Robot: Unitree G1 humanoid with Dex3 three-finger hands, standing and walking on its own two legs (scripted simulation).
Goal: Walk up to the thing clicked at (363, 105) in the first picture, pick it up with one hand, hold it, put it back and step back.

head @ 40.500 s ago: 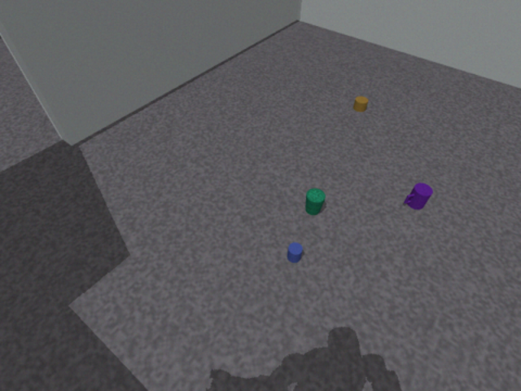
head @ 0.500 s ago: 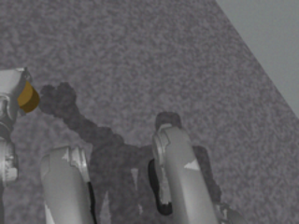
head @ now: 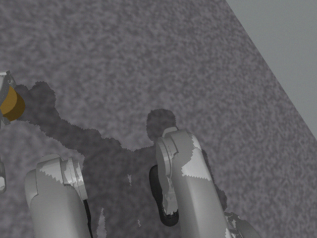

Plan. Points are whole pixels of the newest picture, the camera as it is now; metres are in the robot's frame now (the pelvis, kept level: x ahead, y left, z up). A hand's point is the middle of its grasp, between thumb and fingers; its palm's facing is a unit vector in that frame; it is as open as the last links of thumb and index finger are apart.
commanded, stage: rest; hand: left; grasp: from above
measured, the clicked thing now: (1, 102) +0.47 +0.29 -0.22
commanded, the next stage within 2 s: open in 1.38 s
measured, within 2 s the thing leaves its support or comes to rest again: neither
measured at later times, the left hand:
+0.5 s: hand (5, 105) +0.47 +0.29 -0.23, palm faces -0.44 -0.11 -0.89, open 10.9 cm
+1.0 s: hand (8, 106) +0.47 +0.29 -0.25, palm faces -0.44 -0.12 -0.89, open 10.9 cm
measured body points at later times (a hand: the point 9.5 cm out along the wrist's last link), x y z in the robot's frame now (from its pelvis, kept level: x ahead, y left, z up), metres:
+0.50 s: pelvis +0.00 +0.00 -0.02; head +0.27 +0.09 +0.34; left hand +0.49 +0.29 -0.18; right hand +0.03 -0.27 -0.09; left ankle +0.07 +0.14 -0.28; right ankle +0.11 -0.14 -0.28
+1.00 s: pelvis +0.00 +0.01 -0.02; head +0.27 +0.10 +0.33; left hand +0.49 +0.29 -0.19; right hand +0.03 -0.26 -0.09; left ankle +0.07 +0.14 -0.28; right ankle +0.11 -0.14 -0.28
